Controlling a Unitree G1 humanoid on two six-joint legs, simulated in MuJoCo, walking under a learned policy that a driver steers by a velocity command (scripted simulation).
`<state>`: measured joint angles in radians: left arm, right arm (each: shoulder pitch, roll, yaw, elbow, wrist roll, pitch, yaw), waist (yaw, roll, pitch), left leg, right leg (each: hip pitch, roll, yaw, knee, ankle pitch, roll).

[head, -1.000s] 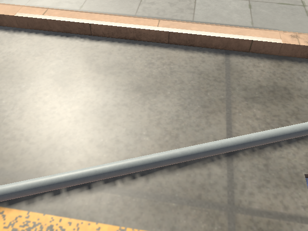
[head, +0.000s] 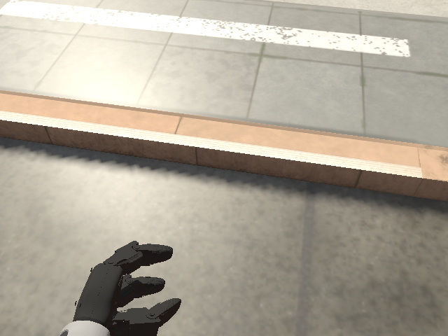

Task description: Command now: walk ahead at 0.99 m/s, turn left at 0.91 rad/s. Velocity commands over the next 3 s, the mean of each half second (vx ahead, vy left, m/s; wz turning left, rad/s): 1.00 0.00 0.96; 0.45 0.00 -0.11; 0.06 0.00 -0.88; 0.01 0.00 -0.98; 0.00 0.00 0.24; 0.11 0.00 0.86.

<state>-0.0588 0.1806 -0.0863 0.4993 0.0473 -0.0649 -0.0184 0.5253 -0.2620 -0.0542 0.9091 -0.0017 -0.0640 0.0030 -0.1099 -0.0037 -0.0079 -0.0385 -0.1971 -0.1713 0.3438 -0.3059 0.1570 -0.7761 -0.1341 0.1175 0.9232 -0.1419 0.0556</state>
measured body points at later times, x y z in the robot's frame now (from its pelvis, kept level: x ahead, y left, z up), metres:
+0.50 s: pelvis +0.46 +0.02 -0.02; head +0.48 +0.05 +0.43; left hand +0.13 +0.14 -0.11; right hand +0.86 +0.06 +0.03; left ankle +0.53 +0.08 -0.74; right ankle +0.26 -0.23 -0.65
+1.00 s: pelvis +0.77 +0.11 -0.02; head +0.81 +0.12 +0.43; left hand +0.73 +0.41 -0.13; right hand +1.01 -0.06 -0.13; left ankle +0.67 +0.21 -0.64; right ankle +0.91 +0.13 -0.74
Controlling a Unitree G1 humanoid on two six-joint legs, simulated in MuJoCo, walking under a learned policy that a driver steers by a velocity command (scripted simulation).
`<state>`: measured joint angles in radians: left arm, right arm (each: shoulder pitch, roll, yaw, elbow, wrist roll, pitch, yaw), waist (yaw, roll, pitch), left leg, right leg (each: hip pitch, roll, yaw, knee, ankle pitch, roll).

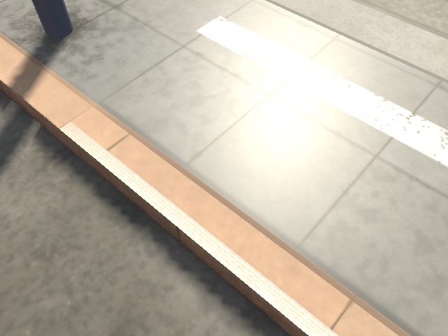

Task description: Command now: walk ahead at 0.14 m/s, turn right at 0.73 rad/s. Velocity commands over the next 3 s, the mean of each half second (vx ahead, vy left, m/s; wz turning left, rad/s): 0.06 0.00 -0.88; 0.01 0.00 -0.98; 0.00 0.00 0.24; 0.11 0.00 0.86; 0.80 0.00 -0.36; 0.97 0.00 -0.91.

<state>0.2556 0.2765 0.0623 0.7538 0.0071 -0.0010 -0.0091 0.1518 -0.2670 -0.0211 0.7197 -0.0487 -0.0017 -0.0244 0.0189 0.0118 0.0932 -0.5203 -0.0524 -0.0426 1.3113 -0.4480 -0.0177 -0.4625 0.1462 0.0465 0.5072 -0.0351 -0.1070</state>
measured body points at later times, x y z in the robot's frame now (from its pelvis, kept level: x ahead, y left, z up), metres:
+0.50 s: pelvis +0.08 +0.06 +0.02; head +0.11 +0.06 +0.47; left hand +0.33 +0.27 -0.07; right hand +0.12 -0.28 -0.05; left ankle +0.15 +0.15 -0.72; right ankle +0.07 -0.06 -0.66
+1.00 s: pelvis +0.06 +0.01 +0.02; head +0.08 -0.06 +0.46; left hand +0.40 +0.02 -0.05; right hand -0.10 -0.29 -0.09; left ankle +0.18 +0.13 -0.64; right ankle -0.01 -0.06 -0.72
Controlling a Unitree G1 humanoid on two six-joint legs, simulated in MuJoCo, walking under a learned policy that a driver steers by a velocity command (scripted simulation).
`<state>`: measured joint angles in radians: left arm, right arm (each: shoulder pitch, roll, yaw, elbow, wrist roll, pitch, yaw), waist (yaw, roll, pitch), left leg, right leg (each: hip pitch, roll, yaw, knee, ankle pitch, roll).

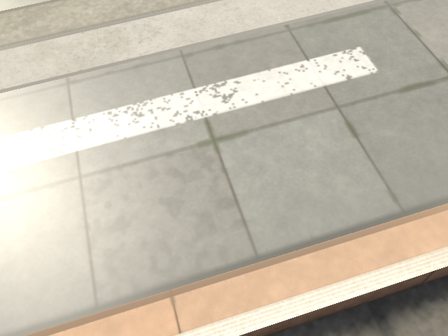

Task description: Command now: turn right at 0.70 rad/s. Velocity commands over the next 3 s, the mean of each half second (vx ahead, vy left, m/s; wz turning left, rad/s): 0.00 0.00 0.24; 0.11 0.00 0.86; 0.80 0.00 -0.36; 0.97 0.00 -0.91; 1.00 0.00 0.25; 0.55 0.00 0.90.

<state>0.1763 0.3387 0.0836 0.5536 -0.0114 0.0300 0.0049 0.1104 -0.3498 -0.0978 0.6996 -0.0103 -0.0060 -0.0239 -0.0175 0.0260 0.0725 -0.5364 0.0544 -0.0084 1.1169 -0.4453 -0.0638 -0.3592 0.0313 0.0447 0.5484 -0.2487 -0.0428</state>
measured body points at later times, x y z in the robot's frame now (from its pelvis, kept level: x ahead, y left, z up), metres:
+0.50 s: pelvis +0.04 +0.02 +0.00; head +0.09 +0.06 +0.45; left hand +0.19 +0.33 -0.09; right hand +0.20 -0.25 -0.08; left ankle +0.02 +0.12 -0.74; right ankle +0.03 -0.12 -0.66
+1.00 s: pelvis +0.08 +0.01 +0.01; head +0.11 +0.01 +0.46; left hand -0.02 +0.30 -0.08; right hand +0.38 -0.12 -0.09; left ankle -0.03 +0.10 -0.66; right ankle +0.13 -0.10 -0.74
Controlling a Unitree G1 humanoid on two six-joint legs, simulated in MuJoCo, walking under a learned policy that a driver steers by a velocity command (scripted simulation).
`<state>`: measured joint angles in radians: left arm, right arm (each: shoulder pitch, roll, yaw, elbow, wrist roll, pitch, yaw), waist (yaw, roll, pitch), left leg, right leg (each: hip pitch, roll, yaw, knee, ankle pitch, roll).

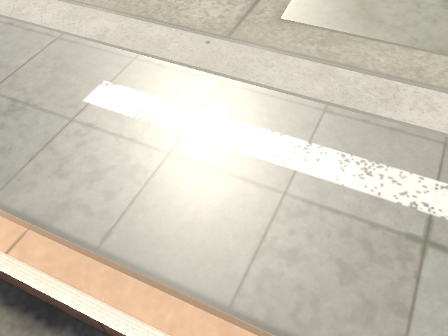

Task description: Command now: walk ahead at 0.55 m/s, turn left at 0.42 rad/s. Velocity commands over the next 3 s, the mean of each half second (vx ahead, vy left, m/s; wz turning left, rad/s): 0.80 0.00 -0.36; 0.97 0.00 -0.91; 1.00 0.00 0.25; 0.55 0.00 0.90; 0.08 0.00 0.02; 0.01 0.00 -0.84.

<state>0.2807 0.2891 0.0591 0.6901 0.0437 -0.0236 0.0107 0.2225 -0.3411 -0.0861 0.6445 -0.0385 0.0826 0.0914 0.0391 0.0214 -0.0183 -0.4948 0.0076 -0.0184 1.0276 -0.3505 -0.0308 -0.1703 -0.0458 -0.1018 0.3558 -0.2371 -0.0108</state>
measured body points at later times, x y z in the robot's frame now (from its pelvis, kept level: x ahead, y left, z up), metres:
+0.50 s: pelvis +0.24 +0.00 -0.04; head +0.28 +0.00 +0.41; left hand +0.52 +0.14 -0.10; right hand +0.10 -0.21 -0.17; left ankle +0.01 +0.14 -0.74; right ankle +0.38 -0.10 -0.58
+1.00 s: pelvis +0.69 -0.18 +0.07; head +0.72 -0.22 +0.52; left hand +0.88 +0.08 -0.04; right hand +0.76 -0.51 +0.02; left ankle +0.86 -0.16 -0.65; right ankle +0.43 -0.08 -0.59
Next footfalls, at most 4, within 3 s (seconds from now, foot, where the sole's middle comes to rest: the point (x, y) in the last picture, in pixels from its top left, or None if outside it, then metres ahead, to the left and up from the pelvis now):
0.12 left None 0.05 0.13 -0.78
0.56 right None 0.44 -0.09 -0.68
0.98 left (306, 208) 0.89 -0.18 -0.68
1.36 right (431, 181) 1.00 -0.62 -0.68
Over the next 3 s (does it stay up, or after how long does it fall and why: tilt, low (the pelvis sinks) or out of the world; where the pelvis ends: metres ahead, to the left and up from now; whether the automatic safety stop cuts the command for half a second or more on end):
stays up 1.50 -0.78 0.08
